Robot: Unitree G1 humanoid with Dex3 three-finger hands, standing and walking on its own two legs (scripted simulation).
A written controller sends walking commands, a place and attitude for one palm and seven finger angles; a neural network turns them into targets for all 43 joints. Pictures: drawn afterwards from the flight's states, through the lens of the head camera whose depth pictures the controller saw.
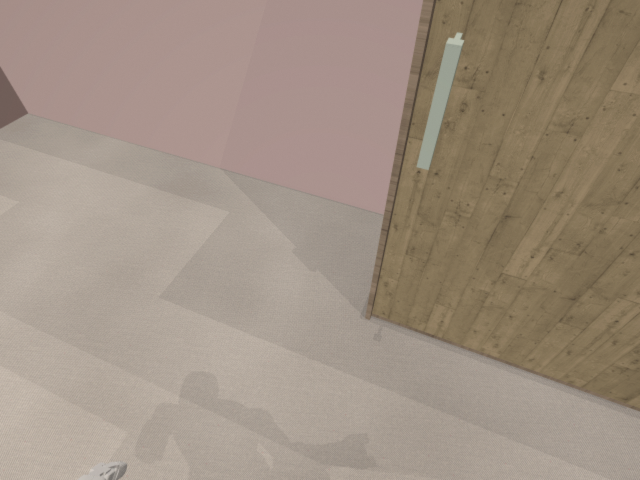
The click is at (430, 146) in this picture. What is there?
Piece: wardrobe's sliding door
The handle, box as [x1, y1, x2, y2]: [417, 32, 463, 169]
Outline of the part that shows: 462,33 457,32 454,38 448,38 445,45 418,158 418,167 428,169 431,161 463,43 463,40 460,39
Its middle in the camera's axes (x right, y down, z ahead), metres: +0.23 -0.25 +0.73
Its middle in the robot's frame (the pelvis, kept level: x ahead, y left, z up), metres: +0.74 -0.19 +0.11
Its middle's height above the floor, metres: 0.88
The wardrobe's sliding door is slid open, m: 0.00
